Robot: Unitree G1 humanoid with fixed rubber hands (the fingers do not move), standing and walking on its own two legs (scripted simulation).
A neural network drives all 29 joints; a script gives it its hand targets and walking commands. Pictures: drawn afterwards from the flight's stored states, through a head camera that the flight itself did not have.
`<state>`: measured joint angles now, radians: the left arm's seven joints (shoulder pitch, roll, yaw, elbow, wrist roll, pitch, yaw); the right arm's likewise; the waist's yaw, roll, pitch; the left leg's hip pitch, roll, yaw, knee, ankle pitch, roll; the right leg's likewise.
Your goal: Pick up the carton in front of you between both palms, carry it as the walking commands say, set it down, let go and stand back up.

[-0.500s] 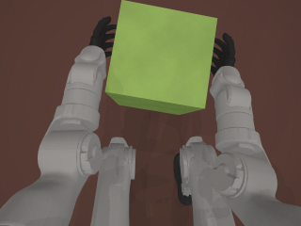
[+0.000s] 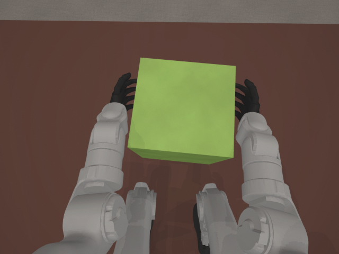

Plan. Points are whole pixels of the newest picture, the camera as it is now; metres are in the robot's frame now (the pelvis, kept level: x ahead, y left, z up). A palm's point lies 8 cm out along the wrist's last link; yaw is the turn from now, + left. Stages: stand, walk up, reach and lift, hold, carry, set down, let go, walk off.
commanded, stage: reach and lift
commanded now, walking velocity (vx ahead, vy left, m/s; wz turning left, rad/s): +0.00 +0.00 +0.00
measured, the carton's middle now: (180, 120) +0.45 +0.00 -0.12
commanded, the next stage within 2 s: hold in 1.92 s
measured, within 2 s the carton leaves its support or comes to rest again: neither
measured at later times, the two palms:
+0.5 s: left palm (95, 97) +0.40 +0.15 +0.11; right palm (294, 99) +0.40 -0.15 +0.12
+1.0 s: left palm (39, 73) +0.36 +0.15 +0.24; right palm out of the picture +0.37 -0.15 +0.25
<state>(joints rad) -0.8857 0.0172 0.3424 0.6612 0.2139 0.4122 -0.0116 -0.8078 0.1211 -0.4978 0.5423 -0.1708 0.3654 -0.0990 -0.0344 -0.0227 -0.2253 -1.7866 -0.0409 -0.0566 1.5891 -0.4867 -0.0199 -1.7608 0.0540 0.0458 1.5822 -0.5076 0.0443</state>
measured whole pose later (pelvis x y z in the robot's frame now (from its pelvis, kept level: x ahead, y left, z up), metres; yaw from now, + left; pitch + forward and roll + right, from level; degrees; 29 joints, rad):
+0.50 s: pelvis +0.05 +0.00 +0.14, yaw +1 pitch +22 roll +0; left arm -0.49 -0.11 0.33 0.54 0.24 0.39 0.00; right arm -0.48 0.17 -0.41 0.51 -0.22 0.36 -0.05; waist -0.02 -0.02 -0.19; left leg -1.05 -0.03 -0.05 1.06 -0.40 -0.01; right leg -1.03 0.04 0.07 1.06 -0.42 0.02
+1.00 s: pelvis +0.07 -0.01 +0.22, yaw +1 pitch -1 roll +0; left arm -0.28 -0.16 0.27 0.38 0.28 0.60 0.00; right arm -0.31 0.17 -0.30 0.41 -0.28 0.56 -0.01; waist 0.00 -0.01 -0.05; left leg -0.23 -0.01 -0.06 0.48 -0.22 -0.01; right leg -0.22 0.02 0.07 0.49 -0.24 0.00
